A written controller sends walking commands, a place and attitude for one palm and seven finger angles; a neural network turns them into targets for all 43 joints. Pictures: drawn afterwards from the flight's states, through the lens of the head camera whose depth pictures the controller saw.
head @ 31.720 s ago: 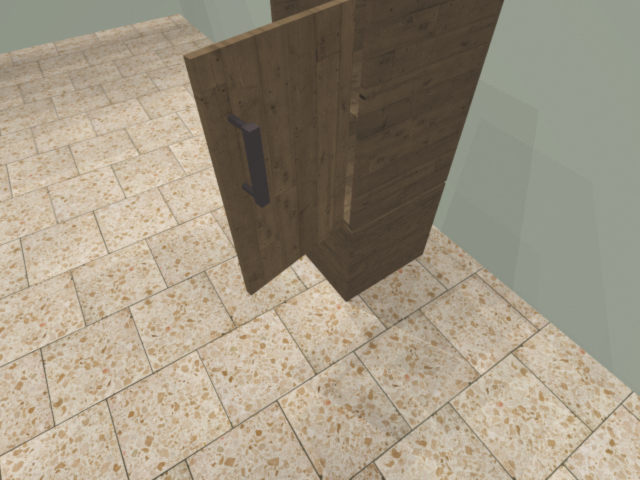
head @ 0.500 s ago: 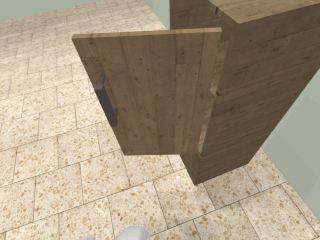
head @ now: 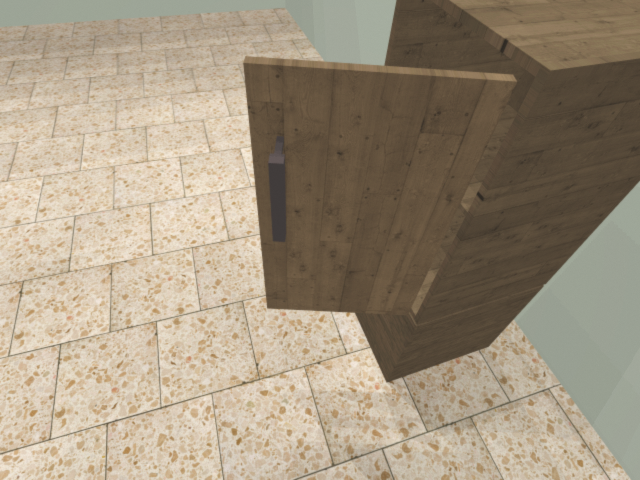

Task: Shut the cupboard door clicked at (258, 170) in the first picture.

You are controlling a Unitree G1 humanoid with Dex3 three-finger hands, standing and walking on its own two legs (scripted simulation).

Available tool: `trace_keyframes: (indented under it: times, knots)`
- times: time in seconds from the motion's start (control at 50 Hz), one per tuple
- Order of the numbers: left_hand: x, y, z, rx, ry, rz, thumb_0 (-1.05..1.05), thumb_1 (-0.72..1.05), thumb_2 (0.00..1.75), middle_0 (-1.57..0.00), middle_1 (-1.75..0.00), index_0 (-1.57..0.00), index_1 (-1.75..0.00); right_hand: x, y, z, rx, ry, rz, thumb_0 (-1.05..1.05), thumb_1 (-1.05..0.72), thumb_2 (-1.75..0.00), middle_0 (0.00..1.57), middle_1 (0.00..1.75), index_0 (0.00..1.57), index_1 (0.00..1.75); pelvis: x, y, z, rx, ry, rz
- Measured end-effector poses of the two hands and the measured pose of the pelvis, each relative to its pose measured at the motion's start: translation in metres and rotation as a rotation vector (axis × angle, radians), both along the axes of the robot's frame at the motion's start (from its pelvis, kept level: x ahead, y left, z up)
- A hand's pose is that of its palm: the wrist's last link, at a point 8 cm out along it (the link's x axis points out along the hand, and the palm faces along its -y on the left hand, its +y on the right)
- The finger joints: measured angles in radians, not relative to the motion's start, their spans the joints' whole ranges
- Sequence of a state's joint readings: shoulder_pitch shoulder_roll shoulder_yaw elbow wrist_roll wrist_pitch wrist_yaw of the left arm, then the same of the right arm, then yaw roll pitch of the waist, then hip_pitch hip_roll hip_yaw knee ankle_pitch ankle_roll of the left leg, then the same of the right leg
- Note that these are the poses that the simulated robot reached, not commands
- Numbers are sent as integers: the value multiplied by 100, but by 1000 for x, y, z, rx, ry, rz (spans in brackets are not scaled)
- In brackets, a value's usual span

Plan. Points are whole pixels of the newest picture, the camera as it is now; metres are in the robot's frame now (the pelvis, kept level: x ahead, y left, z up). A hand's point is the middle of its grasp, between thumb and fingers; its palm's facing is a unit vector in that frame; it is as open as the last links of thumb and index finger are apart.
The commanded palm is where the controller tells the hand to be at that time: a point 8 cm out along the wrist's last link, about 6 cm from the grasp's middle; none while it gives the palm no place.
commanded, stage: come to a stop and stand still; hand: left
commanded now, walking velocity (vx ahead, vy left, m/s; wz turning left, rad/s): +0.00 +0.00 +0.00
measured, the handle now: (279, 192) +0.49 +0.12 +0.06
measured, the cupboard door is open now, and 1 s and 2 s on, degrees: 69 69 69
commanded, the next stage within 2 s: look again from close up in 0.48 s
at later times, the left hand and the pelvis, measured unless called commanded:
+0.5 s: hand out of the picture -0.01 +0.18 -0.17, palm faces +0.00 -0.99 -0.17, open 7.3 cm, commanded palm none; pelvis -0.02 +0.01 +0.01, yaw -1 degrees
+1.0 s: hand out of the picture +0.03 +0.24 -0.16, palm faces +0.03 -0.95 -0.31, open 7.4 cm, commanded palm none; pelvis -0.03 +0.01 +0.00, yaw +0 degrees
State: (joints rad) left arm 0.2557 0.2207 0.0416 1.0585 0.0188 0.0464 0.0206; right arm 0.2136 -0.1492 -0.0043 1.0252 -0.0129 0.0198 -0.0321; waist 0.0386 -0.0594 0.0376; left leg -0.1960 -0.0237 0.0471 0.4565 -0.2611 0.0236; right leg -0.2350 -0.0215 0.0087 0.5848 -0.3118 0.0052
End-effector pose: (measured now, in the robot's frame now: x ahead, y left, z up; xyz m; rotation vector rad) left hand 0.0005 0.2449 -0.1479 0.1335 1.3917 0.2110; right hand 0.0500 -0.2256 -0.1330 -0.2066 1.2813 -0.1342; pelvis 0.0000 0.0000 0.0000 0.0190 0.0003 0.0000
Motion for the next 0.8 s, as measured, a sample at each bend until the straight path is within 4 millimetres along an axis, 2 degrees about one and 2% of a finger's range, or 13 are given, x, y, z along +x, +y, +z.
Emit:
trace_keyframes:
  times: [0.14,0.32,0.42,0.5,0.58,0.64,0.8]
  knots:
    - [-5,-11,10,-7,14,-56,0,91,90,-19,-30,-20,-30,-36,3,-7,33,40,-72,0,-92,-90,20,30,21,29,-10,5,5,-13,-3,-11]
    - [0,-18,4,-32,-26,-68,1,93,90,-20,-30,-20,-30,-83,6,0,24,123,-104,0,-91,-90,20,30,20,29,-16,3,7,-16,-23,-14]
    - [-6,-18,3,-41,-12,-69,1,93,90,-19,-30,-20,-30,-99,9,1,22,161,-116,0,-91,-90,20,30,20,29,-18,4,8,-18,-19,-13]
    - [-14,-20,3,-50,15,-63,1,92,90,-19,-30,-20,-30,-105,13,1,27,180,-121,0,-91,-90,20,30,20,29,-18,6,8,-18,-12,-13]
    - [-23,-23,2,-59,41,-54,0,92,90,-19,-30,-20,-30,-103,18,1,33,182,-121,0,-91,-90,20,30,20,29,-16,7,8,-18,-8,-13]
    - [-23,-19,2,-54,29,-75,0,92,90,-20,-30,-20,-30,-91,16,-1,37,144,-93,0,-90,-90,20,30,20,29,-17,8,5,-18,1,7]
    - [-5,12,9,40,-80,-63,1,91,90,-20,-30,-20,-30,-26,-3,-5,-6,-63,-48,1,-90,-90,20,30,20,29,-14,13,-3,-22,-14,12]
